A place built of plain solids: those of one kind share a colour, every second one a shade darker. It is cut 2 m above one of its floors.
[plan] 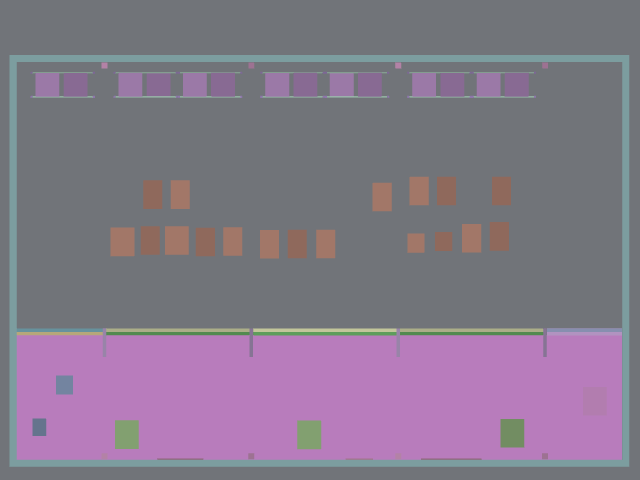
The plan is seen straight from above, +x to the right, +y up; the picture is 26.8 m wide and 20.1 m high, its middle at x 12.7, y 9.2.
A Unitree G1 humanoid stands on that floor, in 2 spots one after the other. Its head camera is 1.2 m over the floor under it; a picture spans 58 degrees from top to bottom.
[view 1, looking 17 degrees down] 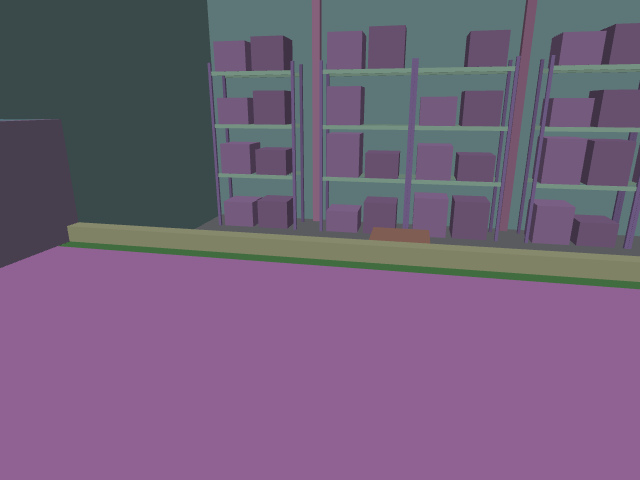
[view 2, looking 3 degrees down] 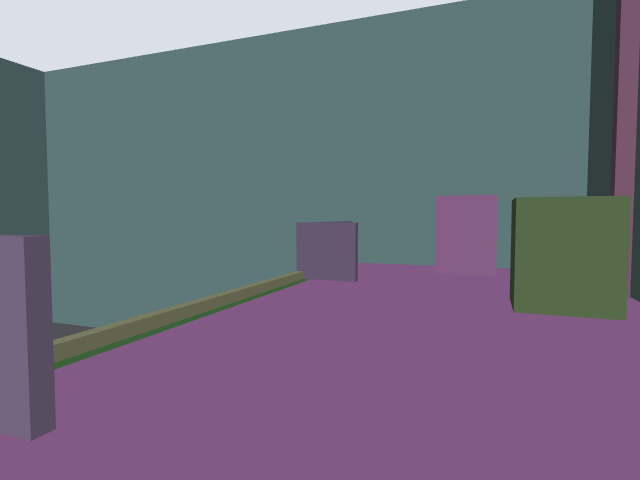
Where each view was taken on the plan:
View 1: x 6.85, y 2.05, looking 102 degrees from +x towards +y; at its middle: guard_kerb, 3.59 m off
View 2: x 14.35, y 2.05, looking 21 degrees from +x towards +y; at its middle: screen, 8.26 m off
